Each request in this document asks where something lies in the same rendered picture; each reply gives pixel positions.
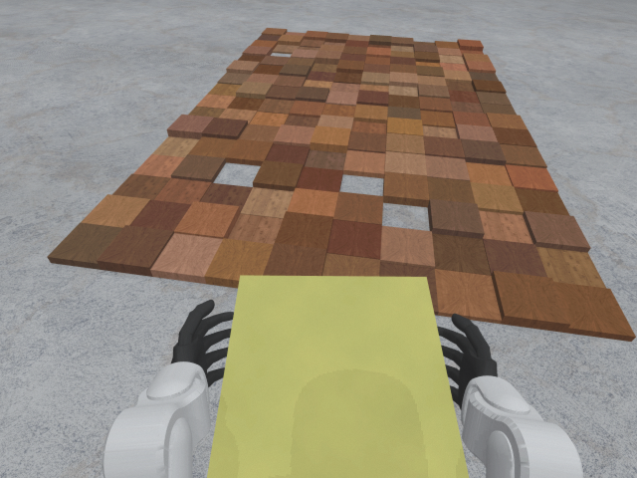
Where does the robot right hand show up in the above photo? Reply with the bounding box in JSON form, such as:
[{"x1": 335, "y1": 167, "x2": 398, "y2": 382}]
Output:
[{"x1": 437, "y1": 314, "x2": 498, "y2": 409}]

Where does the left robot forearm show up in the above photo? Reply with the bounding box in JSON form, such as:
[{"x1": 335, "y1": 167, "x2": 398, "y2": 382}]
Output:
[{"x1": 102, "y1": 361, "x2": 211, "y2": 478}]

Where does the carton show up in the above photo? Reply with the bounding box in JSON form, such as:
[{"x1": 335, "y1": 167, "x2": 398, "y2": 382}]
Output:
[{"x1": 207, "y1": 275, "x2": 469, "y2": 478}]

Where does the right robot forearm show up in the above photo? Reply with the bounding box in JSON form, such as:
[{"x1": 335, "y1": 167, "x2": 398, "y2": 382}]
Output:
[{"x1": 461, "y1": 375, "x2": 583, "y2": 478}]

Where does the robot left hand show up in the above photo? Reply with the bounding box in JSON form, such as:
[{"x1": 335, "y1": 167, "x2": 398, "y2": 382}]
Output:
[{"x1": 171, "y1": 300, "x2": 234, "y2": 387}]

